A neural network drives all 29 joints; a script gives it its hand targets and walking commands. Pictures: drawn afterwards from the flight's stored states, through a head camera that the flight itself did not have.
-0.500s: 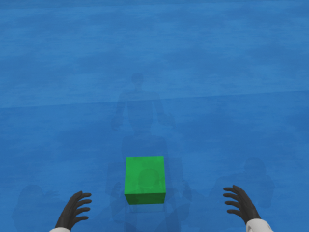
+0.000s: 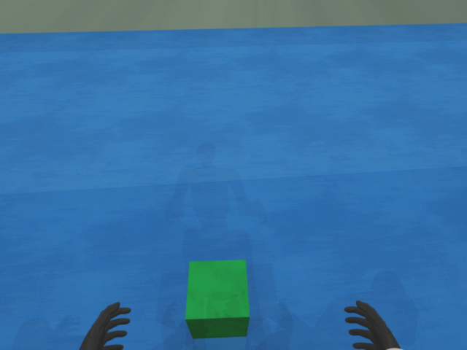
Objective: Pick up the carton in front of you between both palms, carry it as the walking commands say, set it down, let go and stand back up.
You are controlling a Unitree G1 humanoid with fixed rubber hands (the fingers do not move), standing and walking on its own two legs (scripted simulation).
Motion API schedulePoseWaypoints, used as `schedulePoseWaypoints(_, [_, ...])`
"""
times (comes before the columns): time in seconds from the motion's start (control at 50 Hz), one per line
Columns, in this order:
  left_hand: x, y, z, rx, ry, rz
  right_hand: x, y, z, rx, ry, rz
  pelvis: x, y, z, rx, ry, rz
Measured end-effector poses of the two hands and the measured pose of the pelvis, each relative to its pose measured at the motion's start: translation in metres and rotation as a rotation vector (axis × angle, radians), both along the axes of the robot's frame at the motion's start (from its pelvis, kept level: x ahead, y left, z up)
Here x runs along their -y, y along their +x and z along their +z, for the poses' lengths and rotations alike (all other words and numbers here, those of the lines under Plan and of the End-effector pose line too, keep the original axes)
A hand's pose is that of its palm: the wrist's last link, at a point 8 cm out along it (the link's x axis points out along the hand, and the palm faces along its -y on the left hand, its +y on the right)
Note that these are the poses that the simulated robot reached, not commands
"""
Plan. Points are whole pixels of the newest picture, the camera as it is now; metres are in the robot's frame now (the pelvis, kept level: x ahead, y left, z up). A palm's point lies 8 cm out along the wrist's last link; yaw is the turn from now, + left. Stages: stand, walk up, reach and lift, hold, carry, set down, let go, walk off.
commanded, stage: stand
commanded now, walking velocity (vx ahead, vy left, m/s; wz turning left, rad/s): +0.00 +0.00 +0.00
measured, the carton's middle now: (218, 299) +0.44 +0.06 -0.65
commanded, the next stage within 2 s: none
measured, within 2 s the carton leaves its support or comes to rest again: neither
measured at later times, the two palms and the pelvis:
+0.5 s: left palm out of the picture +0.14 +0.29 -0.09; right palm out of the picture +0.14 -0.28 -0.08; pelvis +0.01 +0.01 +0.00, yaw -1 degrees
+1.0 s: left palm out of the picture +0.11 +0.30 -0.10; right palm out of the picture +0.10 -0.29 -0.09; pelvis +0.00 +0.01 +0.00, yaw -1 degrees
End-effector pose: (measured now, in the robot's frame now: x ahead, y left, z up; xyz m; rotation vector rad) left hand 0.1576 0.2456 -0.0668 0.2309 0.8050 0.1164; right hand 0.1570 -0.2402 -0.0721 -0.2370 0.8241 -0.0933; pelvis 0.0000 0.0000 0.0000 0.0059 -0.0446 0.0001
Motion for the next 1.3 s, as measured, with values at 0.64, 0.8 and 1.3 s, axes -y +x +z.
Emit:
schedulePoseWaypoints(0.64, [-0.052,-0.018,-0.026,-0.145,0.12,0.011,0.04,-0.028,-0.016,-0.145,-0.143,-0.084,-0.012,0.011,-0.001,-0.037,-0.004,-0.016])
schedulePoseWaypoints(0.8, [-0.055,-0.03,-0.027,-0.169,0.125,0.02,0.045,-0.041,-0.018,-0.172,-0.146,-0.091,-0.011,0.006,0.001,-0.026,-0.005,-0.014])
schedulePoseWaypoints(1.3, [-0.064,-0.07,-0.031,-0.257,0.135,0.051,0.055,-0.072,-0.021,-0.248,-0.154,-0.099,-0.009,-0.011,0.006,-0.005,-0.008,-0.009])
